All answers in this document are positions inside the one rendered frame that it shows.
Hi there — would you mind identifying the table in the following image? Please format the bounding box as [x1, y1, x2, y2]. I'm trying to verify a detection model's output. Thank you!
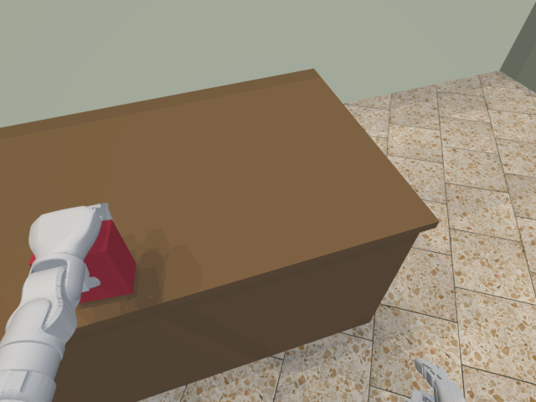
[0, 69, 440, 402]

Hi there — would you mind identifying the robot right hand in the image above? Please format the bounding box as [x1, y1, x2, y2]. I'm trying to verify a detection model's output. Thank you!
[406, 358, 466, 402]

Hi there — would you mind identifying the left robot forearm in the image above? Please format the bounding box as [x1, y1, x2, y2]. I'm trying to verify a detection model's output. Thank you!
[0, 253, 85, 402]

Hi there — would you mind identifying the robot left hand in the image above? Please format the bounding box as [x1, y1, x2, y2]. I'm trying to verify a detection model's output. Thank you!
[28, 203, 113, 293]

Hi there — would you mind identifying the sponge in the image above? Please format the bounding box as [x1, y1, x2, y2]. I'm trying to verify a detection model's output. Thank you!
[29, 219, 137, 304]

